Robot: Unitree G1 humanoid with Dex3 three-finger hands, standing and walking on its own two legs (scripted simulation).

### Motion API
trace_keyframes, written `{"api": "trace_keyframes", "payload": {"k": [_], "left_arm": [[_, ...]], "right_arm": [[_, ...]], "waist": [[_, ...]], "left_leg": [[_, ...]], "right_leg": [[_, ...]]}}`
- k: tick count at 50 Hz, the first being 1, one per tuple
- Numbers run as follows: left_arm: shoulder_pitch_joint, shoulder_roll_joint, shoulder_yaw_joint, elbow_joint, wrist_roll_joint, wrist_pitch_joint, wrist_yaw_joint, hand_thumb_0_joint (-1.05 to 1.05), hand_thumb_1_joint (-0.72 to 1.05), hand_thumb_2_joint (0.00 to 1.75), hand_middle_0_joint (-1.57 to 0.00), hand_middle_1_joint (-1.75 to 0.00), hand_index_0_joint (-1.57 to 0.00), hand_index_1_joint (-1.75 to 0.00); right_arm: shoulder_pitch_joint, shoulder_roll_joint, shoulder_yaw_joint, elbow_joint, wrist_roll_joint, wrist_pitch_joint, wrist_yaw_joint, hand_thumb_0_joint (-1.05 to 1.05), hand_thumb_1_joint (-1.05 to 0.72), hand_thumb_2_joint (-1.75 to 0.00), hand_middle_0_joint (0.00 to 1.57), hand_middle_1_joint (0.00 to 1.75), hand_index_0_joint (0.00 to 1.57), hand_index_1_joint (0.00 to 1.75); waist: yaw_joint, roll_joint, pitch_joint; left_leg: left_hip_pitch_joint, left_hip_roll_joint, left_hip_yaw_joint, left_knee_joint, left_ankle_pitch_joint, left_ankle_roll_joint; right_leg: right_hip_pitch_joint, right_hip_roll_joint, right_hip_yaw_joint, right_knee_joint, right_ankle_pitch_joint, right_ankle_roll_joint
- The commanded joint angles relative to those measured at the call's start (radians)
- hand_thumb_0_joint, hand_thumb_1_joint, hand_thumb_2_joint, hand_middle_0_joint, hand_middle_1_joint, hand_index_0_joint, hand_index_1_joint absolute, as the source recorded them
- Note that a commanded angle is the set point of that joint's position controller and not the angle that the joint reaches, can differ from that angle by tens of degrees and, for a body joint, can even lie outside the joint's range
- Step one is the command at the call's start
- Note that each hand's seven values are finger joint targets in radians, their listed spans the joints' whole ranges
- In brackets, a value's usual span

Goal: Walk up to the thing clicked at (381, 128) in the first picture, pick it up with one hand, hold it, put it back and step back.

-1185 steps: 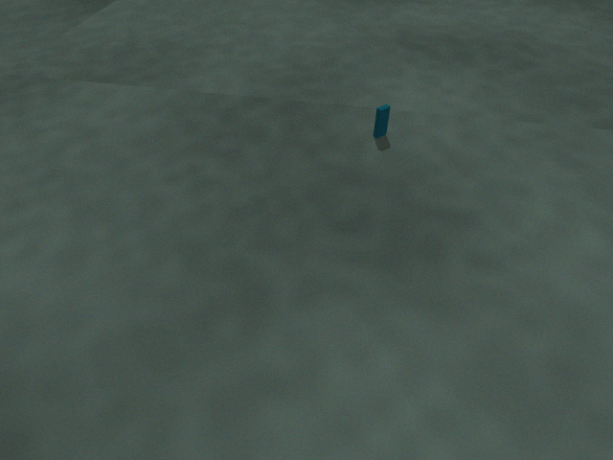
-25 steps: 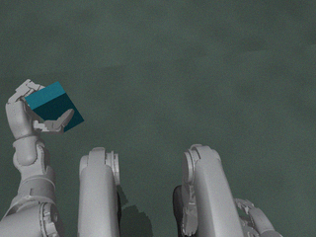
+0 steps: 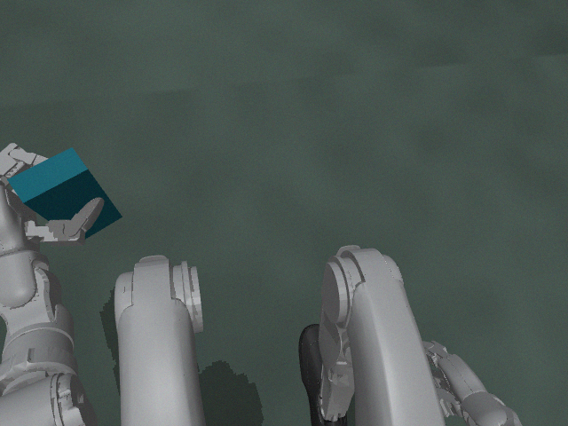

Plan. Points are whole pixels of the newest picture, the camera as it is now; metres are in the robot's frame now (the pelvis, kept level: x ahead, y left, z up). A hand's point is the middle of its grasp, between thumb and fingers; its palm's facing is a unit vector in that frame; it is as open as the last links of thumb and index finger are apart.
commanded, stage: crouch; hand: left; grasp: from the side
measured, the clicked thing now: (76, 201) +0.40 +0.27 -0.09
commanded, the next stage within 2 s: lower in 0.12 s
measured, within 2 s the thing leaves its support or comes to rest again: rests again in 1.74 s
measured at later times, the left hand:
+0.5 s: hand (79, 211) +0.40 +0.28 -0.14, palm faces +0.34 -0.94 -0.02, open 8.0 cm
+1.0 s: hand (88, 213) +0.41 +0.28 -0.18, palm faces +0.37 -0.93 -0.02, open 8.0 cm
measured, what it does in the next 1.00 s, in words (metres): stands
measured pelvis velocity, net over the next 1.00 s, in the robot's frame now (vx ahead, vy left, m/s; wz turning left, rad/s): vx -0.01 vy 0.01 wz -0.10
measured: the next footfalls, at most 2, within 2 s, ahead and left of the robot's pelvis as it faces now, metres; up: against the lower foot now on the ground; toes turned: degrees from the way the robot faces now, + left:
none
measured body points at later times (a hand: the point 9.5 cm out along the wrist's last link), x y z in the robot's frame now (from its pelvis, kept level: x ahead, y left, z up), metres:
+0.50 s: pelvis +0.00 +0.01 -0.02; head +0.22 +0.11 +0.35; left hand +0.38 +0.33 -0.13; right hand +0.16 -0.26 -0.12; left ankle +0.08 +0.14 -0.28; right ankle +0.10 -0.12 -0.28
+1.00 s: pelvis -0.01 +0.01 -0.03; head +0.22 +0.15 +0.33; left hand +0.38 +0.33 -0.17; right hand +0.15 -0.25 -0.10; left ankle +0.08 +0.14 -0.28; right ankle +0.10 -0.12 -0.28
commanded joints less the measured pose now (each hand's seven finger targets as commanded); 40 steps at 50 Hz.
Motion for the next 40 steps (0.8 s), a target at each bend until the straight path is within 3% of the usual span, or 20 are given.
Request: {"api": "trace_keyframes", "payload": {"k": [1, 2, 4, 7, 9, 11, 14, 15, 16, 18, 19, 21, 24, 25, 28, 29, 30, 33, 40], "left_arm": [[-0.234, 0.212, 0.016, -0.212, -0.022, -0.087, -0.011, 0.0, 0.28, 1.31, -1.27, -1.42, -1.29, -1.42], [-0.213, 0.225, 0.029, -0.201, -0.023, -0.088, -0.01, 0.0, 0.29, 1.3, -1.26, -1.41, -1.27, -1.41], [-0.209, 0.219, 0.01, -0.21, -0.02, -0.088, -0.014, 0.0, 0.28, 1.29, -1.25, -1.39, -1.26, -1.39], [-0.193, 0.232, 0.032, -0.199, -0.029, -0.088, -0.012, 0.0, 0.28, 1.3, -1.26, -1.41, -1.27, -1.41], [-0.199, 0.22, 0.02, -0.215, -0.039, -0.092, -0.011, 0.0, 0.26, 1.29, -1.27, -1.41, -1.28, -1.41], [-0.178, 0.218, 0.021, -0.189, -0.037, -0.091, -0.008, 0.0, 0.31, 1.29, -1.26, -1.41, -1.28, -1.41], [-0.151, 0.217, 0.009, -0.152, -0.028, -0.093, -0.005, 0.0, 0.2, 1.27, -1.29, -1.45, -1.31, -1.44], [-0.154, 0.2, -0.007, -0.114, -0.03, -0.098, -0.003, 0.0, 0.19, 1.26, -1.29, -1.44, -1.31, -1.44], [-0.155, 0.216, 0.02, -0.109, -0.035, -0.105, 0.003, 0.0, 0.18, 1.25, -1.28, -1.43, -1.31, -1.43], [-0.167, 0.225, 0.025, -0.097, -0.045, -0.126, 0.009, 0.0, 0.19, 1.24, -1.26, -1.42, -1.29, -1.41], [-0.174, 0.256, 0.043, -0.093, -0.043, -0.135, 0.013, 0.0, 0.2, 1.23, -1.26, -1.41, -1.29, -1.4], [-0.188, 0.263, 0.034, -0.092, -0.036, -0.153, 0.015, 0.0, 0.21, 1.25, -1.27, -1.43, -1.3, -1.42], [-0.212, 0.344, 0.06, -0.103, -0.015, -0.184, 0.021, 0.0, 0.22, 1.23, -1.26, -1.4, -1.29, -1.39], [-0.202, 0.32, 0.047, -0.078, -0.015, -0.189, 0.02, 0.0, 0.21, 1.22, -1.28, -1.4, -1.3, -1.39], [-0.213, 0.352, 0.065, -0.089, -0.011, -0.208, 0.029, 0.0, 0.2, 1.2, -1.25, -1.37, -1.27, -1.37], [-0.181, 0.328, 0.05, -0.051, -0.013, -0.207, 0.026, 0.0, 0.21, 1.2, -1.24, -1.37, -1.26, -1.36], [-0.195, 0.363, 0.073, -0.08, -0.014, -0.212, 0.029, 0.0, 0.2, 1.2, -1.25, -1.37, -1.27, -1.37], [-0.172, 0.332, 0.032, -0.02, -0.005, -0.21, 0.036, 0.0, 0.19, 1.18, -1.25, -1.36, -1.27, -1.35], [-0.186, 0.332, 0.019, 0.022, -0.015, -0.229, 0.072, 0.0, 0.19, 1.21, -1.25, -1.38, -1.27, -1.37]], "right_arm": [[0.103, -0.246, -0.071, -0.051, -0.014, -0.009, -0.004, 0.0, -0.91, -0.91, 0.2, 0.3, 0.2, 0.3], [0.101, -0.251, -0.067, -0.047, -0.016, -0.007, -0.003, 0.0, -0.91, -0.91, 0.2, 0.3, 0.2, 0.3], [0.089, -0.252, -0.065, -0.052, -0.017, -0.003, -0.001, 0.0, -0.91, -0.91, 0.2, 0.3, 0.2, 0.3], [0.09, -0.258, -0.059, -0.053, -0.02, -0.002, 0.002, 0.0, -0.91, -0.91, 0.2, 0.3, 0.2, 0.3], [0.081, -0.253, -0.052, -0.061, -0.021, -0.003, 0.003, 0.0, -0.91, -0.91, 0.2, 0.3, 0.2, 0.3], [0.079, -0.262, -0.05, -0.058, -0.024, -0.001, 0.004, 0.0, -0.91, -0.91, 0.2, 0.3, 0.2, 0.3], [0.071, -0.263, -0.04, -0.056, -0.027, 0.0, 0.006, 0.0, -0.92, -0.91, 0.2, 0.3, 0.2, 0.3], [0.055, -0.26, -0.029, -0.06, -0.03, -0.002, 0.009, 0.0, -0.92, -0.91, 0.2, 0.3, 0.2, 0.3], [0.061, -0.269, -0.024, -0.064, -0.033, -0.001, 0.011, 0.0, -0.92, -0.91, 0.2, 0.3, 0.2, 0.3], [0.054, -0.269, -0.007, -0.068, -0.039, -0.002, 0.013, 0.0, -0.92, -0.91, 0.2, 0.3, 0.2, 0.3], [0.048, -0.275, -0.003, -0.07, -0.042, -0.002, 0.013, 0.0, -0.92, -0.91, 0.2, 0.3, 0.2, 0.3], [0.037, -0.282, 0.008, -0.075, -0.053, -0.002, 0.016, 0.0, -0.92, -0.91, 0.2, 0.3, 0.2, 0.3], [0.013, -0.288, 0.023, -0.075, -0.068, -0.001, 0.014, 0.0, -0.92, -0.9, 0.2, 0.3, 0.2, 0.3], [0.002, -0.296, 0.027, -0.086, -0.071, -0.001, 0.015, 0.0, -0.92, -0.91, 0.2, 0.3, 0.2, 0.3], [0.003, -0.305, 0.047, -0.082, -0.085, -0.001, 0.017, 0.0, -0.92, -0.91, 0.2, 0.3, 0.2, 0.3], [-0.011, -0.313, 0.052, -0.088, -0.09, 0.0, 0.018, 0.0, -0.92, -0.91, 0.2, 0.3, 0.2, 0.3], [-0.01, -0.32, 0.054, -0.086, -0.093, 0.002, 0.019, 0.0, -0.93, -0.91, 0.2, 0.3, 0.2, 0.3], [-0.022, -0.327, 0.067, -0.091, -0.101, 0.004, 0.021, 0.0, -0.93, -0.91, 0.2, 0.3, 0.2, 0.3], [-0.038, -0.342, 0.098, -0.101, -0.119, 0.004, 0.029, 0.0, -0.92, -0.91, 0.2, 0.3, 0.2, 0.3]], "waist": [[-0.012, 0.264, -0.634], [-0.002, 0.276, -0.628], [-0.003, 0.284, -0.625], [-0.007, 0.268, -0.626], [-0.002, 0.261, -0.636], [-0.013, 0.26, -0.605], [-0.02, 0.233, -0.572], [-0.038, 0.218, -0.543], [-0.04, 0.205, -0.541], [-0.045, 0.199, -0.558], [-0.039, 0.192, -0.544], [-0.051, 0.201, -0.544], [-0.04, 0.268, -0.551], [-0.054, 0.284, -0.528], [-0.063, 0.314, -0.538], [-0.063, 0.321, -0.513], [-0.063, 0.352, -0.519], [-0.083, 0.352, -0.493], [-0.116, 0.304, -0.435]], "left_leg": [[0.431, -0.003, 0.095, -0.258, 0.137, 0.04], [0.434, -0.003, 0.093, -0.26, 0.137, 0.037], [0.438, -0.001, 0.087, -0.26, 0.131, 0.034], [0.414, -0.003, 0.088, -0.236, 0.131, 0.039], [0.407, -0.003, 0.087, -0.228, 0.123, 0.039], [0.403, -0.004, 0.08, -0.225, 0.125, 0.039], [0.373, -0.002, 0.077, -0.206, 0.134, 0.041], [0.347, -0.002, 0.073, -0.193, 0.118, 0.044], [0.35, -0.001, 0.065, -0.189, 0.123, 0.045], [0.353, 0.0, 0.061, -0.169, 0.138, 0.045], [0.341, 0.001, 0.058, -0.17, 0.127, 0.047], [0.357, 0.004, 0.055, -0.16, 0.13, 0.046], [0.388, 0.011, 0.051, -0.166, 0.121, 0.036], [0.401, 0.012, 0.043, -0.176, 0.106, 0.032], [0.425, 0.016, 0.036, -0.172, 0.112, 0.025], [0.427, 0.016, 0.032, -0.179, 0.119, 0.021], [0.452, 0.019, 0.023, -0.187, 0.127, 0.016], [0.46, 0.021, 0.012, -0.176, 0.15, 0.013], [0.415, 0.02, -0.006, -0.149, 0.146, 0.02]], "right_leg": [[0.31, 0.031, -0.073, -0.228, 0.203, -0.05], [0.308, 0.031, -0.078, -0.219, 0.199, -0.051], [0.288, 0.033, -0.084, -0.21, 0.19, -0.053], [0.31, 0.033, -0.083, -0.207, 0.2, -0.048], [0.313, 0.036, -0.084, -0.206, 0.194, -0.048], [0.303, 0.036, -0.09, -0.202, 0.2, -0.046], [0.304, 0.039, -0.092, -0.195, 0.209, -0.045], [0.296, 0.041, -0.094, -0.195, 0.202, -0.043], [0.298, 0.042, -0.101, -0.192, 0.207, -0.043], [0.334, 0.044, -0.104, -0.188, 0.222, -0.039], [0.327, 0.046, -0.107, -0.188, 0.207, -0.039], [0.336, 0.049, -0.11, -0.186, 0.214, -0.037], [0.325, 0.051, -0.113, -0.172, 0.199, -0.042], [0.3, 0.049, -0.124, -0.164, 0.185, -0.044], [0.321, 0.053, -0.134, -0.164, 0.197, -0.044], [0.309, 0.05, -0.139, -0.155, 0.199, -0.044], [0.298, 0.051, -0.146, -0.145, 0.204, -0.048], [0.286, 0.052, -0.156, -0.138, 0.225, -0.048], [0.321, 0.056, -0.174, -0.145, 0.245, -0.038]]}}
